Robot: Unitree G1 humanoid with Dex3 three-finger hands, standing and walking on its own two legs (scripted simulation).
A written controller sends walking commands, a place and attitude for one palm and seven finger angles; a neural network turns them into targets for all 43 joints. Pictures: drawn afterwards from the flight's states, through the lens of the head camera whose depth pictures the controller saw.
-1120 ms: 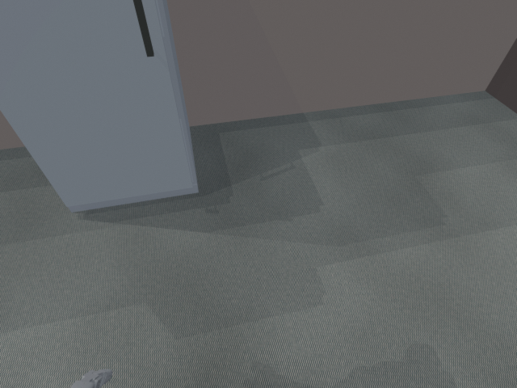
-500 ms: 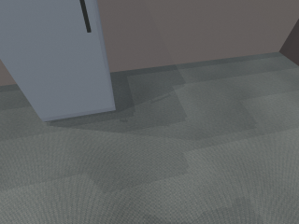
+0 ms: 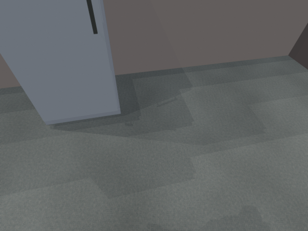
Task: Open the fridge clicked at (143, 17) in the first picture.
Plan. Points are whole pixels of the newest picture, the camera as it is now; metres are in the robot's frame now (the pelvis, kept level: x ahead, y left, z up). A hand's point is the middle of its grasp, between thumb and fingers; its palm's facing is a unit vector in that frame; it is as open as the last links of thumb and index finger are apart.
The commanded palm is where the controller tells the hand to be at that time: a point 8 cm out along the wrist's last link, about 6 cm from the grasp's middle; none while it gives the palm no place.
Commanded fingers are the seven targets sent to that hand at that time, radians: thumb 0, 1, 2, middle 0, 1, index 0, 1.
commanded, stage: look at it before walking up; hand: right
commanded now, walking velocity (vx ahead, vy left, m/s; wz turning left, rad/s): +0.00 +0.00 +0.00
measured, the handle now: out of the picture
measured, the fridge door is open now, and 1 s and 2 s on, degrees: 0 0 0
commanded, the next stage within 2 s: walk to a spot facing it in 0.32 s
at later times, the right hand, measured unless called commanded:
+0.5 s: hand out of the picture +0.09 -0.25 -0.16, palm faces -0.03 +0.94 -0.34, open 7.4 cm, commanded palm none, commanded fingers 0.00 -0.90 -0.90 0.20 0.30 0.20 0.30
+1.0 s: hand out of the picture +0.06 -0.15 -0.17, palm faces -0.20 +0.95 -0.25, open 7.3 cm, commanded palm none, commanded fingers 0.00 -0.90 -0.90 0.20 0.30 0.20 0.30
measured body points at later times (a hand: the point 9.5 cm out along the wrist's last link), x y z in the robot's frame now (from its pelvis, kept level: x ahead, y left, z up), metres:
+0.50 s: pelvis +0.01 +0.00 +0.00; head +0.02 +0.00 +0.45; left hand +0.10 +0.30 -0.13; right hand +0.09 -0.30 -0.13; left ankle +0.01 +0.12 -0.75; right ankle +0.00 -0.12 -0.75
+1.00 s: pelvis -0.01 +0.03 -0.01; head +0.03 +0.06 +0.44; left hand +0.01 +0.30 -0.16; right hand +0.07 -0.20 -0.15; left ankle -0.01 +0.11 -0.75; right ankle +0.00 -0.12 -0.66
